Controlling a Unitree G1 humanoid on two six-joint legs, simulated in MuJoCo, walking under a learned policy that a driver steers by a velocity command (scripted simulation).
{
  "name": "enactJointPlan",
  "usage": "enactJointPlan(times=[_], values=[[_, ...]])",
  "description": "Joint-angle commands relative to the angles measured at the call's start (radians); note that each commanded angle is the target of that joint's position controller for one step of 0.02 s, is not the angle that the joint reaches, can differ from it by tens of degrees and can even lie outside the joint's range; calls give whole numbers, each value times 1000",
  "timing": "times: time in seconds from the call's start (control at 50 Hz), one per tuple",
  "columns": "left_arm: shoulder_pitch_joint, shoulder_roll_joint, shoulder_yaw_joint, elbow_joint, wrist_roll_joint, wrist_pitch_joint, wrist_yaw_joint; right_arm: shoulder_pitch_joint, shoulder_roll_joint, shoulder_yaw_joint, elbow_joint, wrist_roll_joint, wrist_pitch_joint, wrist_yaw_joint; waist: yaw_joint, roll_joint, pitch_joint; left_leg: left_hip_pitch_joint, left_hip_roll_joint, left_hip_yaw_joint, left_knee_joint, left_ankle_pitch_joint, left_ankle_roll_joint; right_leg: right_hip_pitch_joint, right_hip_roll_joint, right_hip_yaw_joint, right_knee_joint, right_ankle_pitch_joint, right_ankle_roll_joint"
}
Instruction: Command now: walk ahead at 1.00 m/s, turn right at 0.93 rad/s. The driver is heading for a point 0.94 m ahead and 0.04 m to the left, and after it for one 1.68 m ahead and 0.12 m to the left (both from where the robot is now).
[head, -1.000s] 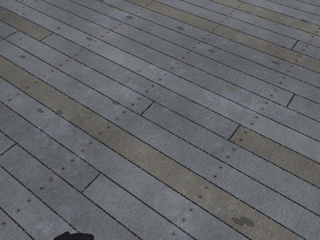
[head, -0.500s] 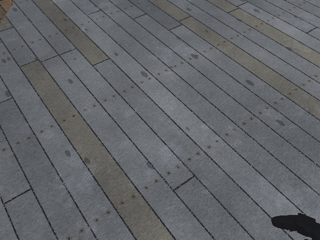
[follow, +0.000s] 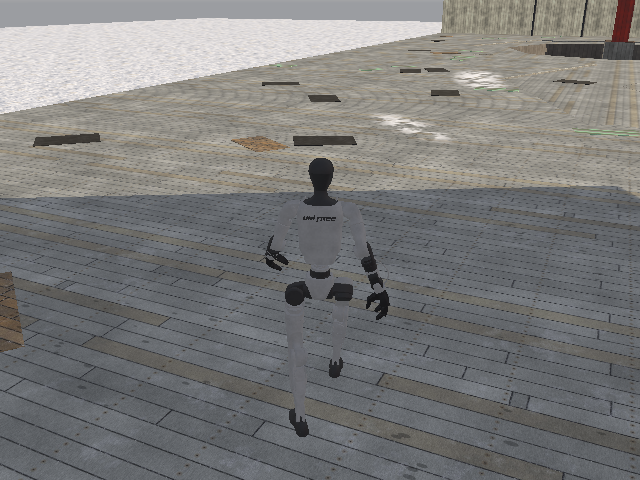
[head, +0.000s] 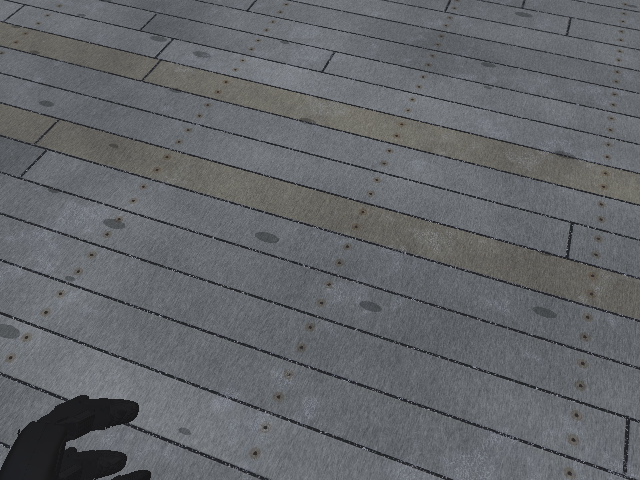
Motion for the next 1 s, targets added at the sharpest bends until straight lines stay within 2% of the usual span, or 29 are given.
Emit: enactJointPlan(times=[0.02,0.06,0.08,0.1,0.12,0.14,0.16,0.22,0.24,0.3,0.36,0.4,0.44,0.48,0.52,0.54,0.56,0.58,0.62,0.66,0.7,0.78,0.86,0.9,0.92,0.94,0.96,0.98,1.0], values=[[116,24,-8,-11,-2,-7,2,-130,-166,-26,-108,-2,-6,-13,170,114,10,-198,222,-3,149,1406,68,374,121,-100,-77,-25,-53],[493,110,38,96,0,-14,27,-197,-214,-39,-141,-12,30,-20,355,120,-180,-312,255,-39,648,1434,88,805,166,-20,-114,-109,-112],[558,159,67,139,-7,-9,56,-184,-174,-34,-136,-24,35,-7,344,12,-192,-526,144,-44,1014,745,68,1008,139,78,-169,-182,-138],[465,265,87,115,-9,7,72,-133,-22,7,-191,-42,25,7,198,-228,-160,-866,-10,-89,1440,-113,27,1115,-61,434,-148,7,-218],[468,315,100,63,1,18,77,-166,-80,9,-303,-13,2,6,211,-191,-383,-1092,-36,-319,1533,-70,23,1306,-188,857,-416,-282,-373],[452,267,97,62,-4,18,89,-267,-118,12,-312,-18,-19,8,220,-25,-261,-1142,26,-366,1431,22,28,1184,-202,921,-574,-427,-324],[408,214,83,79,-6,10,96,-278,-117,15,-303,-17,-25,8,158,62,-98,-1105,67,-361,1306,80,29,990,-174,850,-605,-390,-279],[325,104,39,89,-10,-42,104,-198,-74,32,-257,-49,34,8,21,142,10,-858,149,-348,1097,52,0,571,-82,589,-620,-159,-231],[328,82,28,100,-11,-61,99,-196,-49,38,-255,-49,50,15,8,128,21,-818,164,-332,1010,45,-7,499,-58,523,-644,-140,-220],[362,83,30,131,-17,-100,78,-383,-1,58,-316,-18,53,35,67,64,101,-808,183,-271,703,332,23,446,18,327,-726,19,-157],[421,82,27,156,-33,-127,65,-472,16,62,-320,15,45,54,127,50,104,-723,144,-215,478,636,94,535,-2,228,-816,157,-81],[449,101,29,182,-24,-131,73,-505,-4,51,-313,19,42,60,143,50,113,-748,103,-204,389,678,133,699,-33,170,-853,246,-49],[449,130,31,192,-10,-128,88,-478,-21,41,-297,14,37,62,123,11,76,-744,28,-176,349,607,161,862,-63,90,-762,604,-8],[441,162,38,194,17,-108,111,-389,-70,19,-264,7,42,56,65,-55,-26,-650,-66,-132,378,448,186,980,-95,51,-568,1010,31],[355,175,42,170,49,-74,131,-14,-130,-18,-149,7,55,44,-124,-79,-186,-324,-121,-134,386,298,227,906,-103,7,-67,1132,54],[316,145,31,150,44,-76,131,162,-191,-48,-112,1,66,29,-208,-16,-242,-94,-33,-287,412,120,282,675,-36,-7,346,822,54],[426,-4,-3,85,-11,-98,95,74,-300,-77,-108,-9,77,30,-16,451,-294,220,249,-957,239,-37,505,116,191,63,783,-358,155],[341,55,-16,61,11,-118,102,-25,-232,-75,-158,5,80,39,-57,204,-332,224,269,-1171,78,-79,514,-17,158,214,819,-362,119],[222,65,-30,28,14,-139,96,-51,-138,-54,-125,9,73,31,2,-47,-115,-89,217,-950,37,28,414,38,37,235,591,-253,98],[196,39,-44,0,46,-104,89,-74,-96,-33,-103,10,60,17,77,-51,-7,-333,121,-796,15,140,370,127,-3,219,465,-287,123],[203,23,-56,-13,55,-67,85,-80,-117,-35,-109,15,41,22,108,-4,32,-460,68,-725,-18,169,377,153,-28,190,342,-330,150],[-26,-2,-81,-106,25,-68,66,-81,-137,-50,-125,23,29,28,45,43,111,-617,-8,-647,-100,304,333,248,-21,115,-53,-30,191],[-100,6,-77,-130,6,-77,70,-16,-160,-66,-107,35,28,31,-25,77,45,-441,13,-666,-24,614,270,331,31,110,-244,149,170],[-74,25,-68,-127,7,-83,78,-32,-173,-72,-110,31,33,18,-6,82,13,-360,21,-681,65,737,237,413,58,125,-337,96,156],[-3,60,-52,-106,7,-86,88,-42,-193,-76,-112,28,32,14,28,79,-45,-329,19,-679,169,888,214,516,85,125,-347,23,143],[142,102,-31,-69,1,-91,101,-68,-226,-82,-117,21,31,17,107,76,-141,-327,5,-665,348,965,193,677,94,125,-341,-65,130],[353,145,-7,-22,6,-97,119,-128,-222,-81,-132,16,21,21,227,71,-239,-449,-31,-646,593,872,175,922,20,178,-308,-147,108],[585,214,23,13,32,-98,142,-149,-88,-44,-164,9,8,18,292,-81,-391,-604,-80,-558,932,362,186,1161,-229,415,-311,-513,81],[476,289,42,5,46,-89,133,-23,-4,-10,-233,63,14,21,148,-446,-526,-877,-154,-444,1186,-81,154,1294,-465,1021,-540,-750,-35]])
